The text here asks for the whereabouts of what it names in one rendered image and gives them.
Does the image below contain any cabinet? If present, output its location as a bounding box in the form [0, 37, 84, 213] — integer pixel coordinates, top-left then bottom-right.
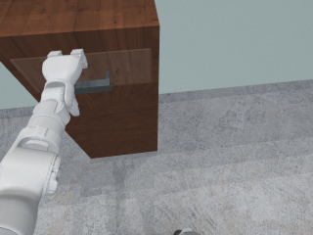
[0, 0, 160, 159]

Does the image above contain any drawer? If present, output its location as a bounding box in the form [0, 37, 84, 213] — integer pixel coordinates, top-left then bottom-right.
[10, 48, 152, 93]

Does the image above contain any robot left hand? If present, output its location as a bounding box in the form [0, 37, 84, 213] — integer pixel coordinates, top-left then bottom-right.
[42, 48, 88, 117]

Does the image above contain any robot left upper arm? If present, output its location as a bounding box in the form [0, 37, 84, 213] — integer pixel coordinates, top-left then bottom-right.
[0, 146, 62, 235]

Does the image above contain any handle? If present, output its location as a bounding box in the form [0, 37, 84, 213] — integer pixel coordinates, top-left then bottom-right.
[73, 70, 112, 95]

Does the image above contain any robot left forearm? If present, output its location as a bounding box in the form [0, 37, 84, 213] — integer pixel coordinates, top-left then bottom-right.
[0, 78, 74, 179]

